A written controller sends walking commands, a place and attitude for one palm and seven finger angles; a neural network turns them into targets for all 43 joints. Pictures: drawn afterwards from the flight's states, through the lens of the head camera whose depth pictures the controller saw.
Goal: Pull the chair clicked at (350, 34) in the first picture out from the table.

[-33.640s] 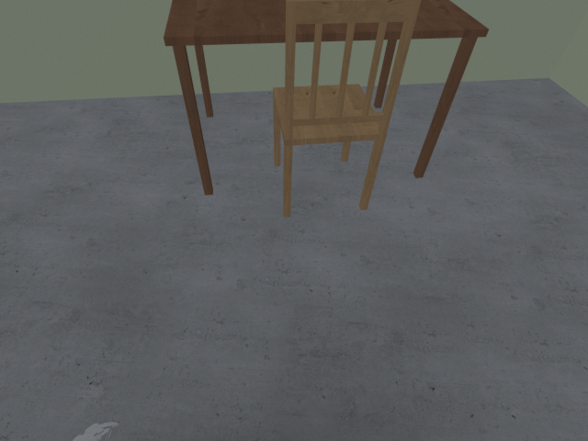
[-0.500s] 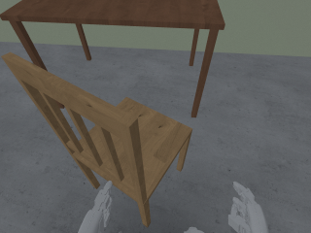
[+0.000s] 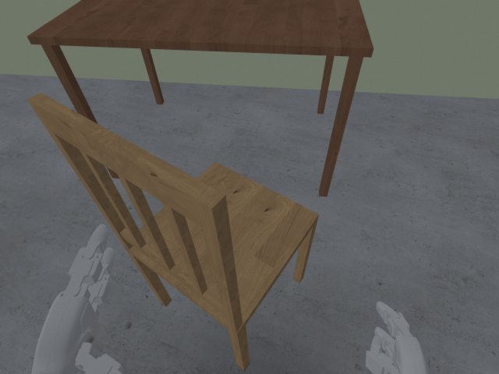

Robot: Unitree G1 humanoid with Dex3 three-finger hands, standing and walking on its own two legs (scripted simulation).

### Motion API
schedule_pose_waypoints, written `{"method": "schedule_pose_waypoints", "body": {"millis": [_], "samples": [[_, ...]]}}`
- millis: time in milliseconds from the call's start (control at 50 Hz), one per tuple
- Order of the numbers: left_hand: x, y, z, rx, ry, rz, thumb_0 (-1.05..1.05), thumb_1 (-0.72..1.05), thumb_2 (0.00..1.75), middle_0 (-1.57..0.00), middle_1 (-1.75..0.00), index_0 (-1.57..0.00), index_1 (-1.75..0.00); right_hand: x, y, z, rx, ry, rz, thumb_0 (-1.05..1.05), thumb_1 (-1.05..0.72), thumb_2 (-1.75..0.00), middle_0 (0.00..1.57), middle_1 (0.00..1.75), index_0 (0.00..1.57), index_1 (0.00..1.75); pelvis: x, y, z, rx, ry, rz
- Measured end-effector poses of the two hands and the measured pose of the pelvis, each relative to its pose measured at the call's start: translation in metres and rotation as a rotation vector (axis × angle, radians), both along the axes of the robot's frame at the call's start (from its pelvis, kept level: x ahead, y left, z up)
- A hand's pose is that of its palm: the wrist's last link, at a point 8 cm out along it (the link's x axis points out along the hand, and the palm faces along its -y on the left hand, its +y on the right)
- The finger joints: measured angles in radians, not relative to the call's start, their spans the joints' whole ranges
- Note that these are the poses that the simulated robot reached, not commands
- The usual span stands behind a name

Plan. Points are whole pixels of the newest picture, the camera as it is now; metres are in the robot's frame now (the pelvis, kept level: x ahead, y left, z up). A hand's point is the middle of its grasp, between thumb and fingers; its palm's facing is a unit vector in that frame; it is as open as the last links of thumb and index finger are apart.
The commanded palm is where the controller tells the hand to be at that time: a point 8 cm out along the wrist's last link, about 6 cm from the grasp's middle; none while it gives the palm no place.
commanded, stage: draw the hand back to the body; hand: left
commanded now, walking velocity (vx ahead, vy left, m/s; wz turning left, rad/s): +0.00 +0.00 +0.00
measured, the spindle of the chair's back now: (151, 227) +0.39 +0.23 -0.02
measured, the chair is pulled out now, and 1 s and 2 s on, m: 0.54 0.54 0.54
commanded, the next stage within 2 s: step back with the hand held close in 1.02 s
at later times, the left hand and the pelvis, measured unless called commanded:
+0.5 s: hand (41, 257) +0.20 +0.24 +0.20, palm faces +0.40 -0.81 -0.43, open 11.4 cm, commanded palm +0.16 +0.29 +0.22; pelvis +0.02 +0.00 +0.05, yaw +0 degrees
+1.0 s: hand (17, 234) +0.21 +0.25 +0.23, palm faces +0.44 -0.78 -0.44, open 7.5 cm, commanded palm +0.17 +0.29 +0.24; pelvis +0.02 +0.00 +0.06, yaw -1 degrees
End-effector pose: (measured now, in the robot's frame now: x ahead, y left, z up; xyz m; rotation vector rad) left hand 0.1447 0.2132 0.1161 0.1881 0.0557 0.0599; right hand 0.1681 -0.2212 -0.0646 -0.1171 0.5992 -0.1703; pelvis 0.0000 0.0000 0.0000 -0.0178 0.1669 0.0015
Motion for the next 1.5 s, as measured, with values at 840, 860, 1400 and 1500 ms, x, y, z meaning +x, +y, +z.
{"method": "schedule_pose_waypoints", "body": {"millis": [840, 860, 1400, 1500], "samples": [[0.03, 0.074, 0.123, 0.327, -0.214, 0.375, 0.01, 0.84, 0.87, -0.2, -0.29, -0.2, -0.29, 0.016, -0.012, 0.038, -0.01, 0.065, 0.05, 0.01, -0.91, -0.9, 0.2, 0.3, 0.2, 0.3, 0.022, -0.004, 0.061, 0.016, -0.218, -0.023], [0.03, 0.072, 0.12, 0.32, -0.203, 0.366, 0.01, 0.85, 0.87, -0.2, -0.29, -0.2, -0.29, 0.015, -0.014, 0.039, -0.013, 0.067, 0.048, 0.01, -0.91, -0.9, 0.2, 0.3, 0.2, 0.3, 0.022, -0.004, 0.061, 0.017, -0.218, -0.024], [0.03, 0.075, 0.122, 0.419, -0.179, 0.248, 0.02, 0.89, 0.9, -0.21, -0.3, -0.21, -0.3, -0.009, -0.012, 0.04, -0.037, 0.153, 0.014, 0.01, -0.91, -0.9, 0.2, 0.3, 0.2, 0.3, 0.0, 0.008, 0.064, 0.02, -0.166, -0.05], [0.025, 0.079, 0.123, 0.445, -0.179, 0.225, 0.02, 0.89, 0.9, -0.21, -0.3, -0.22, -0.3, -0.022, -0.014, 0.039, -0.053, 0.187, -0.021, 0.01, -0.91, -0.9, 0.2, 0.3, 0.2, 0.3, -0.007, 0.01, 0.062, 0.024, -0.157, -0.051]]}}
